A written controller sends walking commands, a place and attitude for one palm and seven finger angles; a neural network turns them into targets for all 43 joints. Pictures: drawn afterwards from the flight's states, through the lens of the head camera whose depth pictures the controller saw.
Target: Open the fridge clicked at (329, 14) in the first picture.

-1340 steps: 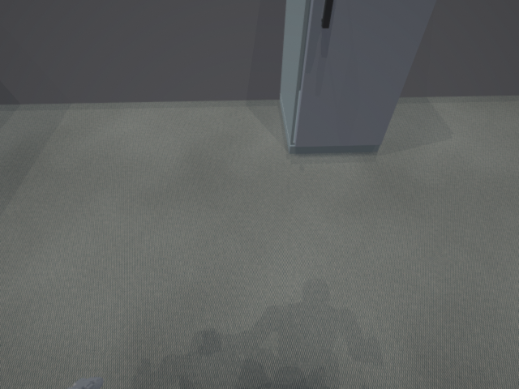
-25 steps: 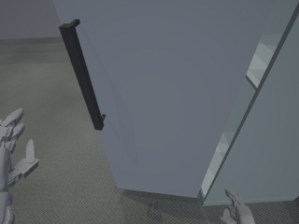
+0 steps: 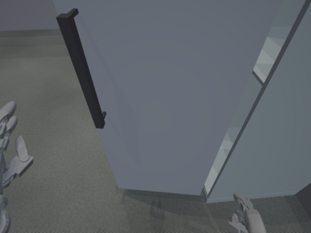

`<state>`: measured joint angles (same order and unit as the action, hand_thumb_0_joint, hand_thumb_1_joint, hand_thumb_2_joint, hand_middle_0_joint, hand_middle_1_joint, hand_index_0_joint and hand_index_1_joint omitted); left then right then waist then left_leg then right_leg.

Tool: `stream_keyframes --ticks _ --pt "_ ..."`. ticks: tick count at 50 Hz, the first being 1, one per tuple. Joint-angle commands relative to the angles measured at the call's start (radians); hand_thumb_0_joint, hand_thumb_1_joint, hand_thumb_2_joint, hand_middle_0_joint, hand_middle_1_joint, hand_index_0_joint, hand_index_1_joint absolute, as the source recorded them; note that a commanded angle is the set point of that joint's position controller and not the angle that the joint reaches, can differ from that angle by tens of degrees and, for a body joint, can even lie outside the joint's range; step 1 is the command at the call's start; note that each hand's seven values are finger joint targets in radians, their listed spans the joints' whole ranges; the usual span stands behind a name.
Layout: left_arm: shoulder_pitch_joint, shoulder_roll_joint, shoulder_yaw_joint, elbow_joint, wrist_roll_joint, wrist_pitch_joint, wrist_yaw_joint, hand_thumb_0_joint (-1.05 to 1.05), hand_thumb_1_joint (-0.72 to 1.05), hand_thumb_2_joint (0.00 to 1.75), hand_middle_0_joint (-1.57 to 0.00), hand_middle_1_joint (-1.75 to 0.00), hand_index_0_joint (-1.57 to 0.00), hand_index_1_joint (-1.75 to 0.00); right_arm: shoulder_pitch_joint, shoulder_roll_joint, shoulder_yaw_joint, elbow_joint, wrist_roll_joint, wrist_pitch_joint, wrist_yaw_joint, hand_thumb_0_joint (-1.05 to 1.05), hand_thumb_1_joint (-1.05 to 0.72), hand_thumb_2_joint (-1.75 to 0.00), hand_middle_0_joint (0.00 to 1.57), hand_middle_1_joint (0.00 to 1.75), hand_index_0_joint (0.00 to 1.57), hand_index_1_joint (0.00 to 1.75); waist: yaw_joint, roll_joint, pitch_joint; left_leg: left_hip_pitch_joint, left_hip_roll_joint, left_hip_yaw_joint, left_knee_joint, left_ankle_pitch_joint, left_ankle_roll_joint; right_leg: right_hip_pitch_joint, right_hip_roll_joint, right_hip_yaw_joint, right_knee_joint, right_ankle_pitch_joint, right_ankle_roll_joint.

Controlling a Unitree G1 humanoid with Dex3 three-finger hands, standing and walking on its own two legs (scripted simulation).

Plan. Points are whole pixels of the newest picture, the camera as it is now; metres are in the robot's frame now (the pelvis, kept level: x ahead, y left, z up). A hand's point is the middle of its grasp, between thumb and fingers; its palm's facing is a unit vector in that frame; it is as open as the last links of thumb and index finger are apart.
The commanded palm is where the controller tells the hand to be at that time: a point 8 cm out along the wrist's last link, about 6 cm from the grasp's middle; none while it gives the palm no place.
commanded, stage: step back with the hand held close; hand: left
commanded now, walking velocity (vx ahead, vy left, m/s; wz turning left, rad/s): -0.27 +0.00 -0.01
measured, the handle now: (89, 79) +0.47 +0.24 +0.16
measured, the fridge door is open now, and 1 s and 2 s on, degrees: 80 80 80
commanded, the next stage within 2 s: stop stepping back and stand still in 0.86 s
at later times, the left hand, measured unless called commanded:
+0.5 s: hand out of the picture +0.10 +0.31 +0.15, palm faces +0.50 -0.76 -0.42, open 7.4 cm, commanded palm +0.04 +0.34 +0.17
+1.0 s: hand out of the picture +0.01 +0.32 +0.16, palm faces +0.48 -0.77 -0.42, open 7.4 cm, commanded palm -0.07 +0.34 +0.17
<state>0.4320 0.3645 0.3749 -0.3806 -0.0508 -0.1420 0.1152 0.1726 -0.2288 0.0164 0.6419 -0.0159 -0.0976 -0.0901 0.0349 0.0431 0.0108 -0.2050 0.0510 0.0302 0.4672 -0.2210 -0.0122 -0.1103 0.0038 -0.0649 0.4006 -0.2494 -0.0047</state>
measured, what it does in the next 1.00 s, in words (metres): walks backwards: right foot, then left foot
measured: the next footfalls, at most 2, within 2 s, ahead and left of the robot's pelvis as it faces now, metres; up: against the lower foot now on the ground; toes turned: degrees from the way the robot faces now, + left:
right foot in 0.70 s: -0.06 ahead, -0.09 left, +0.00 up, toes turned +8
left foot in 0.90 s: -0.05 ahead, +0.14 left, +0.00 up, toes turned +4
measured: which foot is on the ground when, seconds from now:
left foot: down 0.00-0.74, up 0.76-0.88, down 0.90-1.00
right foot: down 0.00-0.58, up 0.60-0.68, down 0.70-0.90, up 0.92-1.00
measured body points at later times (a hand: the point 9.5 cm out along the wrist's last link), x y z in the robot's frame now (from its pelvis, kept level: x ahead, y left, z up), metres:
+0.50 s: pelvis -0.08 +0.04 -0.02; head -0.07 +0.06 +0.43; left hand +0.07 +0.35 +0.17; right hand +0.10 -0.18 -0.09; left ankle +0.02 +0.13 -0.74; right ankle -0.05 -0.11 -0.74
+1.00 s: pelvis -0.20 +0.04 -0.02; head -0.19 +0.07 +0.43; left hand -0.03 +0.36 +0.18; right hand +0.01 -0.19 -0.07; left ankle -0.09 +0.14 -0.74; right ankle -0.17 -0.08 -0.71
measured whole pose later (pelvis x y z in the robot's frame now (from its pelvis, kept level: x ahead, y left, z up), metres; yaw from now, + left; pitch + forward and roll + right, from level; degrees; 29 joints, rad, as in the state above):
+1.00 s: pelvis -0.20 +0.04 -0.02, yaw +3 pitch -1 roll -2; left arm 0.43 0.44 0.43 -0.46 -0.04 -0.22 0.14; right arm 0.15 -0.19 -0.01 0.60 -0.02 -0.12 -0.08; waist 0.01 -0.03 0.04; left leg -0.42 0.02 0.02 0.56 -0.12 0.04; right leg -0.42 0.09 0.07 0.86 -0.40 0.02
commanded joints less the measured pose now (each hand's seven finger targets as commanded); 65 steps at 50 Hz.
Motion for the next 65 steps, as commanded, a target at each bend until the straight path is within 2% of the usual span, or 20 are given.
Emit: stream_keyframes --ticks 1,10,17,23,29,33,35,37,38,42,44,47,49,53,54,56,57,59,62,65 --pt "0.076 0.205 0.129 -0.24 -0.002 -0.061 0.014 0.0 0.9 0.9 -0.2 -0.3 -0.2 -0.3 -0.085 -0.105 -0.048 -0.202 0.01 0.002 -0.012 0.0 -0.9 -0.9 0.2 0.3 0.2 0.3 -0.01 -0.021 -0.188 0.079 0.007 0.002 0.024 0.378 0.047 -0.051 -0.099 0.069 0.004 0.472 0.014" --pt "0.053 0.25 0.175 -0.32 -0.004 -0.083 0.041 0.0 0.9 0.9 -0.2 -0.3 -0.2 -0.3 -0.083 -0.125 -0.055 -0.247 0.013 0.026 -0.03 0.0 -0.9 -0.9 0.2 0.3 0.2 0.3 -0.006 0.056 -0.163 -0.071 0.044 -0.074 -0.066 0.22 0.058 -0.036 -0.032 0.055 0.063 0.235 0.021" --pt "0.025 0.204 0.173 -0.286 0.038 -0.129 0.042 0.0 0.9 0.9 -0.2 -0.3 -0.2 -0.3 -0.068 -0.141 -0.061 -0.245 0.014 -0.022 -0.022 0.0 -0.9 -0.9 0.2 0.3 0.2 0.3 -0.004 0.162 -0.067 -0.515 0.132 -0.202 -0.252 -0.478 0.124 0.14 0.033 0.048 0.268 0.018 0.025" --pt "-0.002 0.213 0.15 -0.336 0.021 -0.159 0.044 0.0 0.9 0.9 -0.2 -0.3 -0.2 -0.3 -0.041 -0.113 -0.059 -0.199 0.008 -0.061 -0.013 0.0 -0.9 -0.9 0.2 0.3 0.2 0.3 -0.032 -0.057 -0.113 -0.173 0.011 -0.091 0.0 -0.261 0.049 -0.212 -0.068 0.198 -0.007 -0.099 -0.032" --pt "-0.05 0.201 0.163 -0.304 0.042 -0.179 0.051 0.0 0.9 0.9 -0.2 -0.3 -0.2 -0.3 -0.065 -0.134 -0.06 -0.188 0.005 -0.094 -0.028 0.0 -0.9 -0.9 0.2 0.3 0.2 0.3 -0.014 0.199 -0.111 -0.42 0.145 -0.247 -0.28 -0.516 0.099 0.038 0.069 0.062 0.259 -0.068 0.022" --pt "0.014 0.211 0.175 -0.293 0.029 -0.178 0.038 0.0 0.9 0.9 -0.2 -0.3 -0.2 -0.3 -0.072 -0.117 -0.066 -0.202 0.001 -0.086 -0.01 0.0 -0.9 -0.9 0.2 0.3 0.2 0.3 -0.005 0.152 -0.095 -0.415 0.138 -0.206 -0.23 -0.463 0.092 0.017 0.07 0.085 0.209 -0.118 -0.014" --pt "0.038 0.251 0.197 -0.322 0.015 -0.184 0.04 0.0 0.9 0.9 -0.2 -0.3 -0.2 -0.3 -0.069 -0.1 -0.064 -0.201 -0.006 -0.08 0.0 0.0 -0.9 -0.9 0.2 0.3 0.2 0.3 -0.016 0.045 -0.092 -0.254 0.034 -0.104 -0.033 -0.276 0.038 -0.172 -0.035 0.265 -0.011 -0.1 -0.075" --pt "0.021 0.254 0.165 -0.318 0.01 -0.172 0.049 0.0 0.9 0.9 -0.2 -0.3 -0.2 -0.3 -0.049 -0.076 -0.06 -0.165 0.007 -0.067 0.008 0.0 -0.9 -0.9 0.2 0.3 0.2 0.3 -0.018 -0.225 -0.139 -0.082 -0.056 -0.007 0.289 -0.126 -0.015 -0.359 -0.243 0.465 -0.163 -0.009 -0.143" --pt "0.009 0.26 0.161 -0.306 0.017 -0.161 0.055 0.0 0.9 0.9 -0.2 -0.3 -0.2 -0.3 -0.049 -0.073 -0.059 -0.156 0.003 -0.059 0.008 0.0 -0.9 -0.9 0.2 0.3 0.2 0.3 -0.016 -0.266 -0.128 -0.115 -0.066 -0.012 0.405 -0.148 -0.015 -0.352 -0.293 0.475 -0.144 0.17 -0.166" --pt "-0.065 0.245 0.13 -0.266 0.027 -0.129 0.058 0.0 0.9 0.9 -0.2 -0.3 -0.2 -0.3 -0.051 -0.083 -0.041 -0.146 0.0 -0.037 -0.01 0.0 -0.9 -0.9 0.2 0.3 0.2 0.3 -0.046 -0.125 -0.068 -0.081 -0.039 -0.02 0.063 -0.014 0.002 -0.28 -0.167 0.276 0.06 0.502 -0.062" --pt "-0.097 0.25 0.146 -0.323 0.027 -0.143 0.053 0.0 0.9 0.9 -0.2 -0.3 -0.2 -0.3 -0.079 -0.135 -0.06 -0.181 0.014 -0.046 -0.022 0.0 -0.9 -0.9 0.2 0.3 0.2 0.3 -0.013 0.192 -0.131 -0.178 0.166 -0.189 -0.135 0.205 0.085 -0.151 0.031 0.148 0.282 0.152 0.031" --pt "-0.001 0.238 0.18 -0.309 0.014 -0.151 0.035 0.0 0.9 0.9 -0.2 -0.3 -0.2 -0.3 -0.061 -0.128 -0.091 -0.189 -0.001 -0.079 -0.004 0.0 -0.9 -0.9 0.2 0.3 0.2 0.3 -0.014 0.229 -0.177 -0.342 0.319 -0.352 -0.291 -0.184 0.196 -0.084 0.096 0.139 0.636 -0.204 0.031" --pt "0.017 0.216 0.166 -0.358 0.01 -0.149 0.036 0.0 0.9 0.9 -0.2 -0.3 -0.2 -0.3 -0.044 -0.116 -0.093 -0.175 0.002 -0.089 0.014 0.0 -0.9 -0.9 0.2 0.3 0.2 0.3 -0.014 0.125 -0.153 -0.265 0.277 -0.26 -0.246 -0.2 0.184 -0.143 0.063 0.126 0.58 -0.214 0.019" --pt "0.051 0.198 0.129 -0.397 0.006 -0.128 0.048 0.0 0.9 0.9 -0.2 -0.3 -0.2 -0.3 -0.035 -0.11 -0.072 -0.19 0.006 -0.1 0.026 0.0 -0.9 -0.9 0.2 0.3 0.2 0.3 -0.02 0.226 -0.14 -0.24 0.14 -0.15 -0.298 -0.444 0.04 0.007 0.102 -0.029 0.147 -0.262 -0.02" --pt "0.049 0.219 0.144 -0.376 0.009 -0.118 0.051 0.0 0.9 0.9 -0.2 -0.3 -0.2 -0.3 -0.036 -0.105 -0.069 -0.189 0.003 -0.089 0.023 0.0 -0.9 -0.9 0.2 0.3 0.2 0.3 -0.024 0.155 -0.108 -0.245 0.083 -0.1 -0.221 -0.425 0.006 0.012 0.073 0.014 -0.003 -0.268 -0.044" --pt "0.016 0.264 0.173 -0.342 0.007 -0.105 0.053 0.0 0.9 0.9 -0.2 -0.3 -0.2 -0.3 -0.044 -0.085 -0.062 -0.183 -0.006 -0.063 0.02 0.0 -0.9 -0.9 0.2 0.3 0.2 0.3 -0.025 -0.185 -0.056 -0.155 -0.031 -0.001 0.296 -0.149 -0.02 -0.264 -0.237 0.432 -0.264 -0.356 -0.177" --pt "-0.085 0.293 0.179 -0.365 0.008 -0.11 0.065 0.0 0.9 0.9 -0.2 -0.3 -0.2 -0.3 -0.048 -0.094 -0.053 -0.16 -0.007 -0.066 0.015 0.0 -0.9 -0.9 0.2 0.3 0.2 0.3 -0.023 -0.215 -0.064 -0.177 -0.023 -0.028 0.415 -0.096 -0.016 -0.303 -0.322 0.476 -0.272 -0.328 -0.216" --pt "-0.037 0.204 0.122 -0.229 0.011 -0.085 0.065 0.0 0.9 0.9 -0.2 -0.3 -0.2 -0.3 -0.01 -0.098 -0.056 -0.13 0.008 -0.073 0.006 0.0 -0.9 -0.9 0.2 0.3 0.2 0.3 -0.04 -0.148 -0.047 -0.213 -0.018 -0.047 0.387 -0.096 -0.004 -0.233 -0.244 0.378 -0.173 -0.269 -0.173" --pt "-0.047 0.211 0.115 -0.203 0.027 -0.091 0.072 0.0 0.9 0.9 -0.2 -0.3 -0.2 -0.3 -0.019 -0.098 -0.044 -0.116 0.005 -0.079 -0.005 0.0 -0.9 -0.9 0.2 0.3 0.2 0.3 -0.041 -0.085 -0.03 -0.09 -0.02 0.005 0.101 -0.094 0.027 -0.227 -0.185 0.274 -0.101 -0.214 -0.113" --pt "-0.05 0.223 0.119 -0.244 0.028 -0.106 0.071 0.0 0.9 0.9 -0.2 -0.3 -0.2 -0.3 -0.026 -0.123 -0.053 -0.129 0.014 -0.098 -0.015 0.0 -0.9 -0.9 0.2 0.3 0.2 0.3 -0.037 -0.016 -0.047 -0.014 0.055 -0.072 -0.047 -0.076 0.075 -0.192 -0.086 0.206 0.015 -0.102 -0.048"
